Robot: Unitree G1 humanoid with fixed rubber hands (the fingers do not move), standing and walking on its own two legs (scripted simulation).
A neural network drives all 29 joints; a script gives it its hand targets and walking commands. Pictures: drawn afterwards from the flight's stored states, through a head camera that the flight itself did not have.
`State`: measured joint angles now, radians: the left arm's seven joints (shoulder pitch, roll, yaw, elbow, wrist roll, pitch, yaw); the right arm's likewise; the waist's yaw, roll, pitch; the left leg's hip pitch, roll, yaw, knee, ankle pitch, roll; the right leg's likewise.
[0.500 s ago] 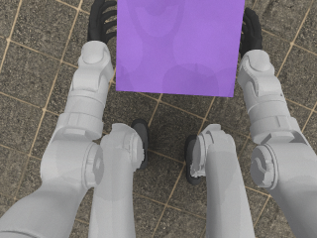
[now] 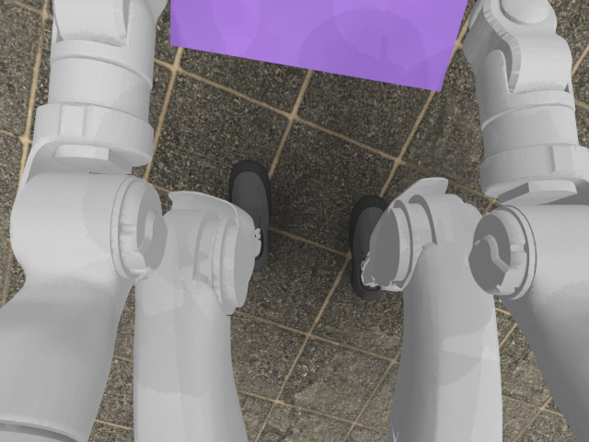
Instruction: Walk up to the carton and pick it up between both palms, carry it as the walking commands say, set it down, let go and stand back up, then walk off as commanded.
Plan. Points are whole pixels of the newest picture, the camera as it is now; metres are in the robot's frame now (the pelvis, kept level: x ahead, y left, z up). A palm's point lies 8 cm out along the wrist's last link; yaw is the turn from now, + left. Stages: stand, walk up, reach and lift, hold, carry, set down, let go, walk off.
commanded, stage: set down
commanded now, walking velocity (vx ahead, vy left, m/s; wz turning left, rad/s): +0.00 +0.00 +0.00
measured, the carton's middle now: out of the picture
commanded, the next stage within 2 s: none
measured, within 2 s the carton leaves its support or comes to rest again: rests again in 0.74 s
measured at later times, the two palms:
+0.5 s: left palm out of the picture +0.58 +0.15 -0.21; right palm out of the picture +0.55 -0.18 -0.23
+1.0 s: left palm out of the picture +0.57 +0.16 -0.22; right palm out of the picture +0.55 -0.17 -0.24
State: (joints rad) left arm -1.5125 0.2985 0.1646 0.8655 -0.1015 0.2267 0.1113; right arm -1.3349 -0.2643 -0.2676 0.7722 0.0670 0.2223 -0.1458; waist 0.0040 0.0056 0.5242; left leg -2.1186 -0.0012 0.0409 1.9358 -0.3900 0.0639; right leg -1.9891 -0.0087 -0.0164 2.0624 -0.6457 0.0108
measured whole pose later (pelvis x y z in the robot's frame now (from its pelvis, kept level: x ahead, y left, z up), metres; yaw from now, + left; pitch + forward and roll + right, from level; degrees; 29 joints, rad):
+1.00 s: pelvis +0.01 +0.00 -0.04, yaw -1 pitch +38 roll -2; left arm -1.52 0.32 0.21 1.00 -0.08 0.21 0.09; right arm -1.46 -0.28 -0.27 0.96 0.07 0.22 -0.08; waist 0.00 0.03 0.42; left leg -2.31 0.00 0.04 2.05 -0.40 0.07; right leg -2.17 0.00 -0.02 2.17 -0.67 0.01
